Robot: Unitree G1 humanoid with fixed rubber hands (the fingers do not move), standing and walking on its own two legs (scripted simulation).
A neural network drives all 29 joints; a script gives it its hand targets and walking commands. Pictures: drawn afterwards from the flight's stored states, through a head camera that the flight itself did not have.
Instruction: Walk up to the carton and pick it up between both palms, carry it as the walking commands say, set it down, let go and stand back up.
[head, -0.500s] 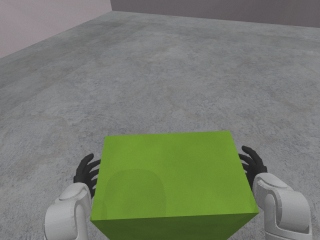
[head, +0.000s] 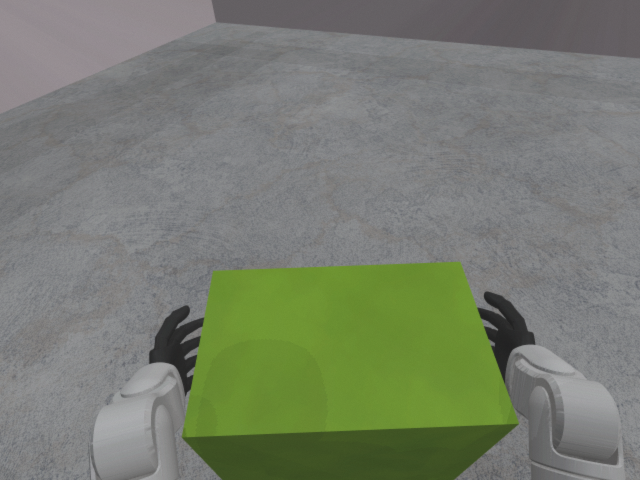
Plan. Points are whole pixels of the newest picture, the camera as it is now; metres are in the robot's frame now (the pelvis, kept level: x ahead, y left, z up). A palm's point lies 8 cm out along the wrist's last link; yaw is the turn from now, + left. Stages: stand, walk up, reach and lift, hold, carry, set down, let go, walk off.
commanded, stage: carry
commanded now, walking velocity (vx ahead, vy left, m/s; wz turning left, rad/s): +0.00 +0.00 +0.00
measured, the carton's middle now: (339, 383) +0.26 +0.00 +0.02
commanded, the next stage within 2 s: none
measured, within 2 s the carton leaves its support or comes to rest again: neither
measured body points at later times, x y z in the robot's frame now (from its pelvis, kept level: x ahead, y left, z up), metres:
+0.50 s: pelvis +0.01 +0.00 +0.00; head +0.00 +0.00 +0.45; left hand +0.27 +0.20 +0.08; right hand +0.27 -0.19 +0.08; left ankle +0.02 +0.13 -0.73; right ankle +0.08 -0.11 -0.73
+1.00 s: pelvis +0.03 +0.00 +0.00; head +0.01 +0.00 +0.45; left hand +0.28 +0.20 +0.08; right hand +0.28 -0.19 +0.08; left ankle +0.02 +0.13 -0.73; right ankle +0.08 -0.11 -0.73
